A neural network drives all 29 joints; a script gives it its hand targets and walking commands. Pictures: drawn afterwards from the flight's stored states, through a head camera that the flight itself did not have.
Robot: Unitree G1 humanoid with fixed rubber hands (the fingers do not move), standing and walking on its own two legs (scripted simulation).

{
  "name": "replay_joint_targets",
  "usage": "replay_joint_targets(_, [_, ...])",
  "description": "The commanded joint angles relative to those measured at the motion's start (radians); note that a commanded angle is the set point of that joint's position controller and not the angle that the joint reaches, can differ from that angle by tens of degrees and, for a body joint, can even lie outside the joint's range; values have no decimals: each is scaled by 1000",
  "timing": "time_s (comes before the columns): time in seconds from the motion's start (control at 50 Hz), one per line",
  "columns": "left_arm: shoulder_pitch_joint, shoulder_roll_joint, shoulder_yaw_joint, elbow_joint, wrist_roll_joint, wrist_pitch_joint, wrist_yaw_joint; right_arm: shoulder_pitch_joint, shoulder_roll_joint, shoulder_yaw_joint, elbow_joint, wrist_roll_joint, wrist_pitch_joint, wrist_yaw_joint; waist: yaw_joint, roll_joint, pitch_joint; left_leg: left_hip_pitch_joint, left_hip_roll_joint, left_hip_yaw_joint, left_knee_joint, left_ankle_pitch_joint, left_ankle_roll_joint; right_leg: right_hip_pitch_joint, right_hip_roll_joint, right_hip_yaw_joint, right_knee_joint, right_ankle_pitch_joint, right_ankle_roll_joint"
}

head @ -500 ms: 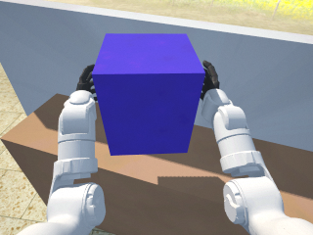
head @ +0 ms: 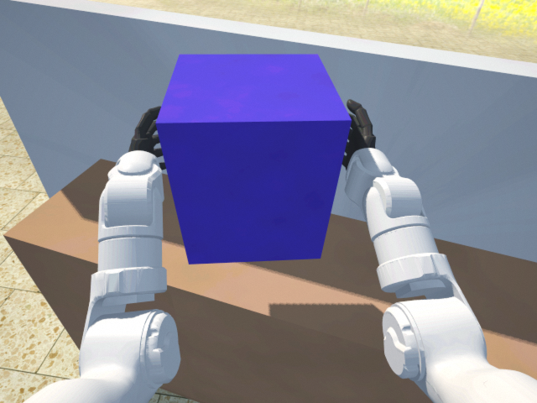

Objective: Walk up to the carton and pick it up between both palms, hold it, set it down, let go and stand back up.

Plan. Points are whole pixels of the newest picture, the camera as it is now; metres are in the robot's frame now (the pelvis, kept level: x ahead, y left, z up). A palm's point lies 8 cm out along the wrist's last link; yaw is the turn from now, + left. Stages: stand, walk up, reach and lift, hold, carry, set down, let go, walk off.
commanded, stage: hold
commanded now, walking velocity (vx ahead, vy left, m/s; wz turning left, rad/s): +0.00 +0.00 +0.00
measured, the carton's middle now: (252, 160) +0.41 -0.01 +0.19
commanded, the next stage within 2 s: none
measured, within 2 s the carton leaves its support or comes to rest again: neither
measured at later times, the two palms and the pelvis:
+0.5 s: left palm (150, 151) +0.37 +0.13 +0.23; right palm (367, 149) +0.36 -0.17 +0.24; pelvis +0.00 +0.00 +0.00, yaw -1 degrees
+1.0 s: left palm (151, 159) +0.36 +0.13 +0.22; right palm (370, 160) +0.34 -0.17 +0.23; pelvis -0.01 +0.00 +0.00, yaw -1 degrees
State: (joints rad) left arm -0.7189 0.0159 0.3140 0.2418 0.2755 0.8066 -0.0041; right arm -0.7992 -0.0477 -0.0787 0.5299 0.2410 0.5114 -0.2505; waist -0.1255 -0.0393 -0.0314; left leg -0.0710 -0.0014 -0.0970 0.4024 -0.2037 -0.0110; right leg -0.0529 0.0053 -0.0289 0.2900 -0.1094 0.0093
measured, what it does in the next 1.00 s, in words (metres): stands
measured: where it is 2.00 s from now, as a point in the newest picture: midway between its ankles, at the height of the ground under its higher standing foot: outside the picture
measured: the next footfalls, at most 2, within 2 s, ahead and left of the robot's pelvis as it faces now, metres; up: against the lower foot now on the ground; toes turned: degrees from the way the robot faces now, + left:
none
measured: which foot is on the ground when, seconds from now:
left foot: down 0.00-1.00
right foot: down 0.00-1.00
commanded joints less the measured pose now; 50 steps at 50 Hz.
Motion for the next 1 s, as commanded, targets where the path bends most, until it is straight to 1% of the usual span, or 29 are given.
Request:
replay_joint_targets(0.0, [-887, -655, -581, -257, -225, -109, -134, -806, 625, 410, -373, 140, -70, 109, -35, 119, -510, 18, -53, 61, -56, 265, -45, 274, 65, -30, 24, 231, 39])
replay_joint_targets(0.04, [-913, -666, -603, -295, -235, -119, -122, -825, 642, 421, -409, 139, -69, 106, -41, 127, -536, 20, -51, 56, -49, 252, -44, 268, 66, -33, 32, 227, 35])
replay_joint_targets(0.06, [-873, -650, -593, -289, -225, -116, -114, -831, 653, 441, -445, 137, -71, 114, -2, 100, -537, 8, -48, 55, -53, 275, -43, 261, 73, -35, 32, 226, 41])
replay_joint_targets(0.12, [-940, -693, -666, -343, -274, -126, -99, -850, 659, 444, -487, 150, -75, 114, -42, 121, -592, 21, -46, 42, -38, 274, -49, 233, 75, -35, 33, 224, 33])
replay_joint_targets(0.18, [-897, -649, -590, -291, -224, -108, -87, -853, 646, 459, -435, 151, -62, 129, 21, 111, -501, -11, -45, 54, -56, 241, -45, 221, 72, -31, 30, 183, 30])
replay_joint_targets(0.2, [-883, -643, -573, -229, -220, -101, -96, -826, 625, 429, -402, 136, -44, 120, -23, 82, -440, -25, -49, 51, -78, 160, -24, 207, 58, -20, 13, 144, 38])
replay_joint_targets(0.22, [-889, -606, -508, -222, -183, -95, -102, -836, 627, 430, -340, 123, -37, 133, 44, 60, -433, -55, -46, 64, -101, 133, -13, 216, 61, -20, 15, 104, 37])
replay_joint_targets(0.24, [-881, -626, -552, -230, -209, -94, -111, -826, 628, 418, -375, 117, -49, 131, 7, 55, -470, -39, -52, 69, -91, 123, -15, 237, 56, -17, 12, 125, 43])
replay_joint_targets(0.26, [-877, -606, -519, -215, -181, -91, -110, -833, 633, 430, -328, 118, -41, 136, 40, 59, -448, -50, -45, 64, -96, 134, -12, 237, 60, -22, 26, 125, 45])
replay_joint_targets(0.28, [-889, -616, -509, -147, -187, -90, -118, -863, 629, 396, -312, 102, -38, 131, 11, 52, -394, -85, -48, 66, -114, 50, -2, 203, 51, -17, 5, 66, 38])
replay_joint_targets(0.3, [-930, -601, -475, -168, -179, -98, -119, -899, 642, 404, -302, 111, -52, 139, 63, 52, -420, -85, -47, 72, -115, 52, 2, 216, 56, -19, 14, 47, 35])
replay_joint_targets(0.32, [-879, -616, -491, -142, -178, -89, -123, -856, 639, 385, -305, 113, -53, 138, 22, 62, -415, -66, -46, 68, -123, 64, 2, 223, 52, -15, 8, 75, 36])
replay_joint_targets(0.38, [-953, -613, -473, -107, -183, -98, -137, -892, 637, 343, -256, 88, -58, 128, 2, 61, -409, -84, -50, 81, -126, 31, 8, 227, 47, -16, 5, 65, 43])
replay_joint_targets(0.4, [-918, -609, -455, -106, -176, -98, -140, -891, 670, 358, -260, 94, -57, 130, 36, 48, -412, -84, -51, 82, -126, 55, 14, 233, 50, -13, 9, 80, 49])
replay_joint_targets(0.44, [-885, -596, -453, -70, -184, -101, -160, -874, 661, 352, -293, 87, -57, 115, 3, 22, -431, -55, -51, 86, -124, 79, 9, 268, 49, -13, 3, 129, 47])
replay_joint_targets(0.5, [-906, -609, -479, -192, -211, -120, -137, -877, 677, 428, -358, 155, -71, 107, 35, 75, -547, 8, -64, 80, -73, 273, -12, 302, 57, -21, 25, 284, 50])
replay_joint_targets(0.6, [-867, -619, -509, -180, -212, -110, -151, -827, 659, 395, -394, 124, -60, 84, -11, 64, -490, 7, -58, 75, -68, 240, -19, 282, 56, -18, 9, 254, 57])
replay_joint_targets(0.62, [-863, -624, -530, -166, -214, -104, -158, -798, 622, 364, -351, 104, -56, 79, -68, 67, -441, -6, -60, 69, -74, 189, -19, 257, 57, -26, 4, 214, 55])
replay_joint_targets(0.66, [-913, -644, -555, -233, -234, -117, -149, -836, 650, 384, -408, 122, -64, 91, -37, 73, -473, -17, -56, 66, -75, 185, -23, 263, 59, -27, 17, 186, 52])
replay_joint_targets(0.68, [-929, -666, -601, -262, -256, -126, -152, -794, 654, 368, -399, 117, -62, 89, -83, 98, -496, 5, -45, 57, -76, 181, -27, 241, 56, -24, 17, 198, 52])
replay_joint_targets(0.7, [-919, -661, -596, -264, -243, -123, -144, -825, 637, 384, -398, 123, -68, 94, -49, 128, -518, 15, -48, 56, -72, 216, -45, 239, 62, -32, 19, 202, 42])
replay_joint_targets(0.8, [-899, -653, -616, -306, -230, -110, -128, -780, 628, 404, -380, 123, -51, 101, -45, 150, -459, -5, -44, 53, -64, 217, -44, 243, 55, -28, 30, 203, 46])
replay_joint_targets(0.82, [-878, -623, -541, -242, -183, -93, -122, -802, 610, 404, -330, 123, -39, 112, 5, 132, -399, -28, -48, 58, -88, 155, -36, 216, 58, -22, 15, 108, 36])
replay_joint_targets(0.86, [-868, -640, -573, -230, -199, -91, -137, -811, 623, 377, -370, 100, -50, 121, -33, 119, -422, -51, -40, 60, -105, 102, -27, 227, 54, -22, 17, 99, 38])
replay_joint_targets(0.88, [-888, -616, -541, -255, -175, -93, -124, -830, 631, 397, -341, 105, -54, 132, 24, 133, -418, -61, -46, 69, -99, 137, -35, 226, 57, -24, 23, 95, 35])
replay_joint_targets(0.9, [-921, -638, -569, -250, -201, -100, -124, -838, 606, 383, -332, 111, -58, 132, -23, 123, -418, -54, -38, 61, -99, 135, -33, 215, 58, -27, 23, 111, 32])
replay_joint_targets(0.92, [-900, -629, -516, -166, -166, -93, -124, -886, 609, 398, -307, 107, -62, 143, 35, 116, -372, -72, -39, 68, -114, 89, -20, 179, 62, -35, 15, 36, 27])
replay_joint_targets(0.96, [-894, -638, -539, -169, -188, -100, -128, -873, 626, 373, -346, 89, -76, 135, -13, 85, -417, -52, -42, 64, -110, 119, -20, 226, 59, -31, 8, 97, 31])
replay_joint_targets(0.98, [-890, -624, -513, -179, -177, -99, -128, -862, 641, 398, -339, 110, -77, 138, 24, 102, -443, -44, -44, 76, -104, 162, -23, 246, 54, -27, 16, 132, 34])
